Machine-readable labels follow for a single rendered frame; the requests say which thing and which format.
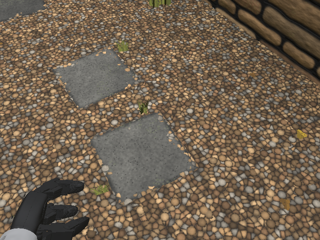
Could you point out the left robot forearm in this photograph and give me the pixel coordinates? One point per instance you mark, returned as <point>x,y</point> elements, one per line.
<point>18,234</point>

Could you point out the robot left hand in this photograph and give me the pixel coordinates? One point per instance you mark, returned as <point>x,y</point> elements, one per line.
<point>36,215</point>

